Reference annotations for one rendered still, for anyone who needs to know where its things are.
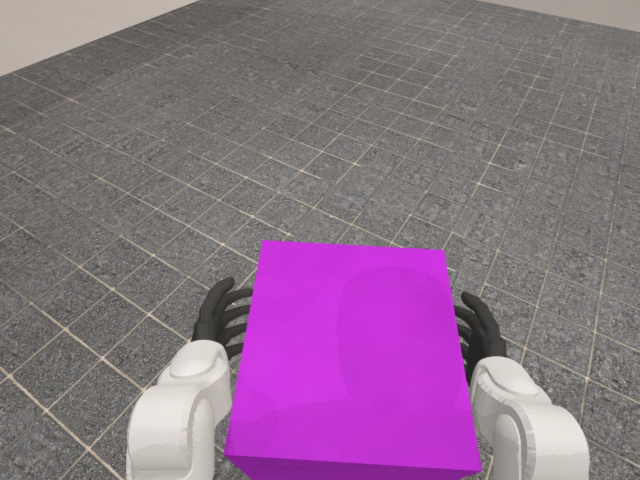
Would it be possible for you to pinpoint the robot left hand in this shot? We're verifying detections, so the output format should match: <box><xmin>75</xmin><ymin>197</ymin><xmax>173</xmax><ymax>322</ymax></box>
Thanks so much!
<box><xmin>191</xmin><ymin>276</ymin><xmax>253</xmax><ymax>361</ymax></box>

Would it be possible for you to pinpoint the right robot forearm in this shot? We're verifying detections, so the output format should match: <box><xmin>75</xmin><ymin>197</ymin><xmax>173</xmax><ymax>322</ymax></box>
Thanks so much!
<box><xmin>469</xmin><ymin>356</ymin><xmax>590</xmax><ymax>480</ymax></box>

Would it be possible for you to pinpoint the robot right hand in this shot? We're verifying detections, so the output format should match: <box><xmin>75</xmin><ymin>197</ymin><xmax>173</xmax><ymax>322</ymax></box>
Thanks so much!
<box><xmin>454</xmin><ymin>291</ymin><xmax>507</xmax><ymax>388</ymax></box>

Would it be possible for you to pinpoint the left robot forearm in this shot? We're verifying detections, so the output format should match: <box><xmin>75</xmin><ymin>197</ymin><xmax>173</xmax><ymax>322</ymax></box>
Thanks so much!
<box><xmin>126</xmin><ymin>340</ymin><xmax>232</xmax><ymax>480</ymax></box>

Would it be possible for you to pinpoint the carton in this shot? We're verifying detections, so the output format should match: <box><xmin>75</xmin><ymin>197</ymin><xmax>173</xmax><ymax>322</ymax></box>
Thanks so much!
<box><xmin>224</xmin><ymin>240</ymin><xmax>482</xmax><ymax>480</ymax></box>

